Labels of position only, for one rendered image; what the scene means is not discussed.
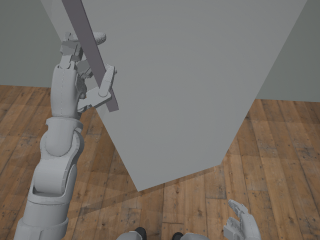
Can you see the fridge door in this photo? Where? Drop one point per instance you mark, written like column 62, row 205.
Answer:
column 188, row 71

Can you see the left robot foot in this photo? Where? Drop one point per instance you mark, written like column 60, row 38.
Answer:
column 142, row 232

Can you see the robot left hand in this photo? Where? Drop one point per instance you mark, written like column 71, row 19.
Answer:
column 68, row 80

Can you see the robot right hand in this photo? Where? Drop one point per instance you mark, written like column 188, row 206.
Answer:
column 244, row 228

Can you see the left robot forearm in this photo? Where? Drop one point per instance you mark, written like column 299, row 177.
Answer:
column 53, row 181

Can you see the handle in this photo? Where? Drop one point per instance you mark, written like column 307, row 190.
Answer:
column 79, row 20

